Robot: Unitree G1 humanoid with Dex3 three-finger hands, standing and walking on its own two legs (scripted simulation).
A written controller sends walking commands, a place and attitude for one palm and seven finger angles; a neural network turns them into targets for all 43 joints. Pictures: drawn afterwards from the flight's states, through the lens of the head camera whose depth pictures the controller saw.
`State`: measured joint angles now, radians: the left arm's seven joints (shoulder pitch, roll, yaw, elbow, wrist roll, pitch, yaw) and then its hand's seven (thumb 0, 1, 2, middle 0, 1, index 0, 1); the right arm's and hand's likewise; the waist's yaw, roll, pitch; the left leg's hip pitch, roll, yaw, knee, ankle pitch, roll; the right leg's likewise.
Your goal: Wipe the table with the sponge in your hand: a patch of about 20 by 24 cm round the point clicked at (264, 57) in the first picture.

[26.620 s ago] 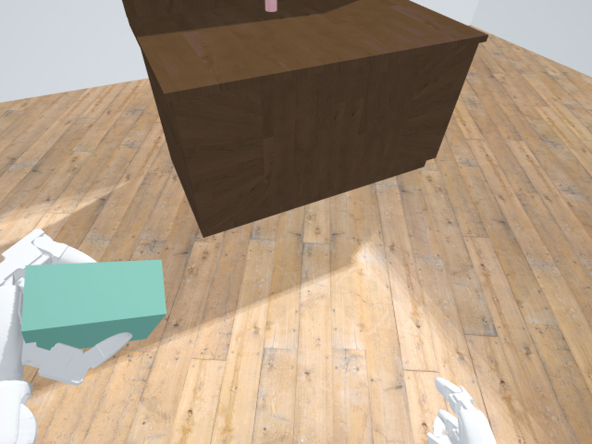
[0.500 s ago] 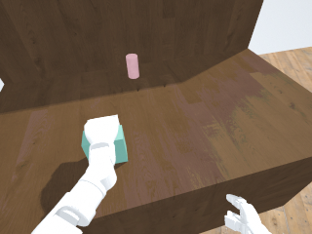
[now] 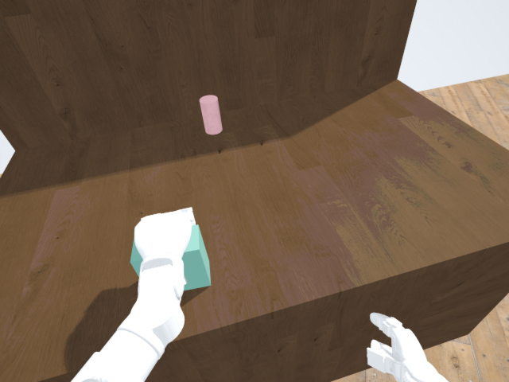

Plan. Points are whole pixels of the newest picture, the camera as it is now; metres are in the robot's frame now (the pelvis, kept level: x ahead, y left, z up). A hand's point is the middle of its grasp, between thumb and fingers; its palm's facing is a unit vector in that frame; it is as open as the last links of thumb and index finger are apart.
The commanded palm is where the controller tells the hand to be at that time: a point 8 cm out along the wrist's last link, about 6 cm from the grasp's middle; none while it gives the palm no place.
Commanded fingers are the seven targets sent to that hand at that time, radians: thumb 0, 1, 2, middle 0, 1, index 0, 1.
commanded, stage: wipe back along the third lane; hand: left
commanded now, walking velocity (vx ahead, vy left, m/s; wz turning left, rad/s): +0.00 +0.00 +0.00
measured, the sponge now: (176, 267) +0.31 +0.19 +0.01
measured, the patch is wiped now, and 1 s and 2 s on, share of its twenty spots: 0.90 0.90 0.90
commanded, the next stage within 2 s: slide back across to the middle lane in 1.44 s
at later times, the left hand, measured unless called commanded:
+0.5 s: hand (178, 271) +0.28 +0.17 +0.05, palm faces +0.04 -0.10 -0.99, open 10.0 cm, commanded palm +0.22 +0.15 +0.09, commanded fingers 0.00 0.10 1.30 -1.20 -1.60 -1.20 -1.60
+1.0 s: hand (180, 279) +0.27 +0.16 +0.04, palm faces +0.05 -0.11 -0.99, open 10.0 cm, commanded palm +0.22 +0.15 +0.08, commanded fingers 0.00 0.10 1.30 -1.20 -1.60 -1.20 -1.60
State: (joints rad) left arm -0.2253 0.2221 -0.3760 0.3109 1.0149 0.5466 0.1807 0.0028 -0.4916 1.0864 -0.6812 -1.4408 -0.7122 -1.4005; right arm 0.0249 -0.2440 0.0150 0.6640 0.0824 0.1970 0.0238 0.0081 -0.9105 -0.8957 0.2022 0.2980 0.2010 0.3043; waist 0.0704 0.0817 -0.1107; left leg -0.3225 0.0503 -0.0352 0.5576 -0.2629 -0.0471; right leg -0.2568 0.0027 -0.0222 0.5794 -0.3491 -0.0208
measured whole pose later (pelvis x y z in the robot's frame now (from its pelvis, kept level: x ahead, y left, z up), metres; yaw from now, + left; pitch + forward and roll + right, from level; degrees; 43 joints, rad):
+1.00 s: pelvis -0.01 +0.00 +0.00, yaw -1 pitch -1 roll +0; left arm -0.04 0.20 -0.44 0.11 1.04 0.58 0.20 0.01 -0.49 1.08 -0.68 -1.44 -0.72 -1.39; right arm 0.00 -0.24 0.00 0.65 0.09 0.18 0.06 0.01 -0.91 -0.90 0.20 0.30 0.17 0.29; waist 0.08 0.08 -0.10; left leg -0.30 0.05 -0.02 0.58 -0.27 -0.05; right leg -0.25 0.01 0.00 0.62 -0.36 -0.02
